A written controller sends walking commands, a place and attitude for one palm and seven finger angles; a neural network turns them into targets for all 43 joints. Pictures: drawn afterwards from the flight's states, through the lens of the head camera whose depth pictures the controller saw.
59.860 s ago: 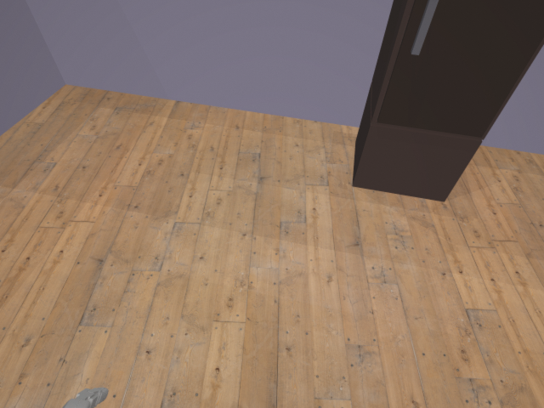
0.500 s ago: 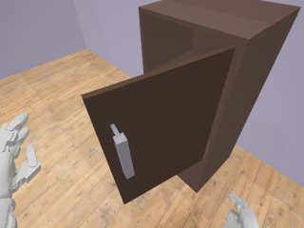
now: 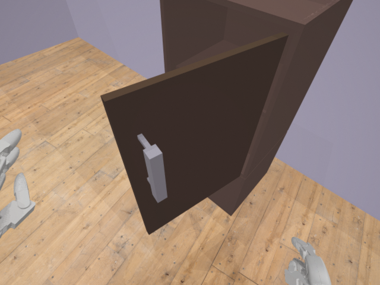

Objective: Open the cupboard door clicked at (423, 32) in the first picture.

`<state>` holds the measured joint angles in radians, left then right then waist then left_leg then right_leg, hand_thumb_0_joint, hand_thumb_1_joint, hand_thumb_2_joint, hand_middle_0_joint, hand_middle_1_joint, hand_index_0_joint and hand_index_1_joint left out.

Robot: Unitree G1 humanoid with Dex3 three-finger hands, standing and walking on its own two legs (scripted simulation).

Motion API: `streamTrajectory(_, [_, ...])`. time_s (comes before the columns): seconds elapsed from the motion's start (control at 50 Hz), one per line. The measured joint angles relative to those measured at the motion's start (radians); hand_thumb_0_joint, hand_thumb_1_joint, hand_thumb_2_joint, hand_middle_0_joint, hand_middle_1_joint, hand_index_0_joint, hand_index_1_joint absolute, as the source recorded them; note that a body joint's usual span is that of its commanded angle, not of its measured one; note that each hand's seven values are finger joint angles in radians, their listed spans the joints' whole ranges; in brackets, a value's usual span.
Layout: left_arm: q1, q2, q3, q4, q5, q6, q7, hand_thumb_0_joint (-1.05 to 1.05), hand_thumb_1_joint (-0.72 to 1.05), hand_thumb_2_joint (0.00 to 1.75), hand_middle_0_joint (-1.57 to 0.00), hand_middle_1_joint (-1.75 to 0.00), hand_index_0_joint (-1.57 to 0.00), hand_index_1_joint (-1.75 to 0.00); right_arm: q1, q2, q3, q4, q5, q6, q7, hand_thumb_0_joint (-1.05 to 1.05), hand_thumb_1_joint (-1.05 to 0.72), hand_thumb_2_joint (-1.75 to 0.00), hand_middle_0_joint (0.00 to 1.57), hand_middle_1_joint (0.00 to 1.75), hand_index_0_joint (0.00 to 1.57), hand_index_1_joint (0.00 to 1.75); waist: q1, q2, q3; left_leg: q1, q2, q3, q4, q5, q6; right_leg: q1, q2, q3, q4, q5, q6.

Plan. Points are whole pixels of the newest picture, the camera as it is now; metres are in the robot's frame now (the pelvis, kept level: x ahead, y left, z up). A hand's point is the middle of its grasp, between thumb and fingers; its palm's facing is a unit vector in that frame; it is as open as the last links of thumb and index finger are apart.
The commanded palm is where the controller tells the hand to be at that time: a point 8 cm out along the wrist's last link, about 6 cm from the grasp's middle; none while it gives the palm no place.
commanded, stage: step back with the hand held close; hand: left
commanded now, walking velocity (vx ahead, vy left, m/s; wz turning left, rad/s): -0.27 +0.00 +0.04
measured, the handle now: (151, 169) +0.33 +0.11 +0.06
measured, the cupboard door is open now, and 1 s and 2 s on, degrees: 77 77 77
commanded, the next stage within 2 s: stop stepping back and stand still in 0.72 s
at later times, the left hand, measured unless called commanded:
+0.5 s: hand out of the picture +0.12 +0.30 +0.16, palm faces +0.46 -0.77 -0.44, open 7.4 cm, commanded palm +0.04 +0.34 +0.18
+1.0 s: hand out of the picture +0.04 +0.29 +0.17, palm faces +0.36 -0.83 -0.42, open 7.4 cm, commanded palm -0.03 +0.32 +0.18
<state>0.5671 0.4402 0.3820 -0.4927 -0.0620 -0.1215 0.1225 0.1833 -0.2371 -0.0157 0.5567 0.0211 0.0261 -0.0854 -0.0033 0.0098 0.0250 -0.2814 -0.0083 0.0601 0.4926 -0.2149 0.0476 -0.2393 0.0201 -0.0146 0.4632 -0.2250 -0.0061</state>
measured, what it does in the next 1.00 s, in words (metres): walks backwards: right foot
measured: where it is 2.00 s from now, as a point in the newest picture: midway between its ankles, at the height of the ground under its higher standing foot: outside the picture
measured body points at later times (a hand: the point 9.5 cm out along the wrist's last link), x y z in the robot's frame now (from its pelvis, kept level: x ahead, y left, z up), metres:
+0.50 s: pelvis -0.08 +0.03 -0.01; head -0.07 +0.06 +0.43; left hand +0.09 +0.34 +0.19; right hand +0.08 -0.21 -0.09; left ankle +0.03 +0.09 -0.74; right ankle -0.06 -0.12 -0.70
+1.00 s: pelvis -0.18 +0.03 -0.01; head -0.19 +0.06 +0.44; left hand +0.01 +0.33 +0.19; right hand -0.04 -0.22 -0.08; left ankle -0.04 +0.09 -0.74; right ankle -0.26 -0.08 -0.73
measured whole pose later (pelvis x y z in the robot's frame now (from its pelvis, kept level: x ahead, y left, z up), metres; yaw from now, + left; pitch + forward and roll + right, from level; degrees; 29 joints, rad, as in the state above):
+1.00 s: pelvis -0.18 +0.03 -0.01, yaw -3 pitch -1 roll -2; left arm 0.51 0.48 0.45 -0.51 -0.08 -0.18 0.12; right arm 0.21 -0.19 0.01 0.65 0.00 -0.09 -0.08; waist -0.03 -0.03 -0.02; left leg -0.43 -0.03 0.02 0.46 -0.03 0.06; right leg -0.13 0.06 0.01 0.57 -0.51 -0.02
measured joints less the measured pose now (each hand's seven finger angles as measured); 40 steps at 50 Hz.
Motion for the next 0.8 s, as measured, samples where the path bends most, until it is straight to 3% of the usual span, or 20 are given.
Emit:
streamTrajectory(0.1, [0.002, 0.011, 0.034, -0.032, 0.007, -0.026, 0.011, 0.02, 0.89, 0.89, -0.21, -0.3, -0.21, -0.3, 0.014, 0.009, 0.008, -0.015, -0.005, -0.019, 0.004, 0.01, -0.9, -0.89, 0.2, 0.3, 0.2, 0.3, -0.001, -0.013, -0.001, -0.044, -0.006, 0.004, 0.036, 0.01, 0.013, -0.047, -0.008, 0.001, 0.044, 0.007, 0.009])
streamTrajectory(0.22, [-0.02, -0.02, 0.047, -0.013, 0.03, -0.05, 0.018, 0.01, 0.89, 0.89, -0.21, -0.3, -0.21, -0.3, 0.031, 0.015, 0.015, -0.016, -0.011, -0.053, 0.006, 0.01, -0.9, -0.89, 0.2, 0.3, 0.2, 0.3, 0.001, 0.004, 0.002, -0.109, -0.008, -0.003, 0.107, 0.004, 0.025, -0.104, -0.011, -0.006, 0.107, 0.004, 0.013])
streamTrajectory(0.36, [-0.026, -0.052, 0.022, -0.051, 0.033, -0.069, 0.04, 0.01, 0.89, 0.89, -0.21, -0.3, -0.21, -0.3, 0.052, 0.019, 0.02, 0.033, -0.022, -0.073, 0.016, 0.01, -0.9, -0.89, 0.2, 0.3, 0.2, 0.3, 0.002, -0.006, 0.003, -0.174, -0.014, -0.022, 0.179, -0.093, -0.003, -0.133, -0.016, -0.022, 0.104, 0.035, 0.015])
streamTrajectory(0.42, [-0.029, -0.038, 0.027, -0.073, 0.031, -0.081, 0.046, 0.01, 0.89, 0.89, -0.21, -0.3, -0.21, -0.3, 0.053, 0.015, 0.02, 0.043, -0.022, -0.076, 0.012, 0.01, -0.9, -0.89, 0.21, 0.3, 0.2, 0.3, -0.005, -0.011, 0.014, -0.176, -0.011, -0.018, 0.162, 0.002, 0.026, -0.147, -0.013, -0.022, 0.133, 0.001, 0.022])
streamTrajectory(0.5, [-0.051, -0.002, 0.065, -0.054, 0.034, -0.093, 0.044, 0.01, 0.88, 0.89, -0.21, -0.3, -0.21, -0.3, 0.051, 0.038, 0.006, 0.06, -0.033, -0.103, 0.009, 0.01, -0.9, -0.89, 0.2, 0.3, 0.2, 0.3, -0.018, 0.005, 0.017, -0.168, 0.003, -0.038, 0.104, 0.082, 0.055, -0.188, 0.051, 0.035, 0.44, -0.187, 0.019])
streamTrajectory(0.56, [-0.04, 0.007, 0.087, -0.056, 0.02, -0.096, 0.054, 0.02, 0.89, 0.89, -0.21, -0.3, -0.21, -0.3, 0.046, 0.063, 0.011, 0.078, -0.037, -0.122, 0.025, 0.01, -0.9, -0.89, 0.2, 0.3, 0.2, 0.3, -0.007, 0.0, -0.011, -0.158, 0.017, -0.035, 0.016, 0.135, 0.05, -0.144, 0.06, 0.034, 0.508, -0.244, 0.016])
streamTrajectory(0.62, [-0.026, -0.009, 0.072, -0.069, 0.007, -0.088, 0.056, 0.01, 0.89, 0.9, -0.21, -0.3, -0.21, -0.3, 0.034, 0.078, 0.023, 0.083, -0.039, -0.135, 0.038, 0.01, -0.9, -0.89, 0.2, 0.3, 0.2, 0.3, 0.009, -0.003, -0.041, -0.15, 0.032, -0.021, -0.082, 0.199, 0.043, -0.051, 0.051, 0.015, 0.41, -0.285, 0.01])
streamTrajectory(0.7, [-0.033, -0.015, 0.031, -0.071, -0.008, -0.076, 0.039, 0.01, 0.89, 0.9, -0.21, -0.3, -0.21, -0.3, 0.0, 0.088, 0.035, 0.076, -0.047, -0.141, 0.048, 0.01, -0.9, -0.89, 0.21, 0.3, 0.2, 0.3, 0.014, -0.006, -0.068, -0.159, 0.036, -0.008, -0.202, 0.293, 0.028, 0.087, 0.051, -0.014, 0.163, -0.296, -0.012])
streamTrajectory(0.76, [-0.034, 0.023, 0.042, -0.084, -0.023, -0.085, 0.021, 0.02, 0.89, 0.9, -0.21, -0.3, -0.21, -0.3, -0.044, 0.094, 0.044, 0.055, -0.052, -0.129, 0.055, 0.01, -0.9, -0.89, 0.21, 0.31, 0.2, 0.3, 0.024, -0.04, -0.061, -0.201, 0.024, 0.029, -0.214, 0.335, 0.008, 0.171, 0.032, -0.012, -0.068, -0.194, -0.038])
streamTrajectory(0.8, [-0.045, 0.032, 0.041, -0.085, -0.028, -0.102, 0.008, 0.02, 0.89, 0.9, -0.21, -0.3, -0.21, -0.3, -0.079, 0.08, 0.045, 0.059, -0.049, -0.117, 0.053, 0.01, -0.9, -0.89, 0.21, 0.31, 0.2, 0.3, 0.028, -0.021, -0.027, -0.247, 0.041, 0.029, -0.117, 0.271, -0.013, 0.17, 0.039, -0.008, -0.089, -0.108, -0.02])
